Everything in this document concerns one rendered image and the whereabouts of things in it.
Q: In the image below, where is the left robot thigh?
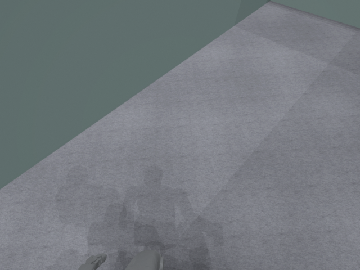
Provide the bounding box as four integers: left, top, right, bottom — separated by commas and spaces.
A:
125, 250, 165, 270

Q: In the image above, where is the left robot hand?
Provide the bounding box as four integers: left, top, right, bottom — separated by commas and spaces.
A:
78, 253, 107, 270

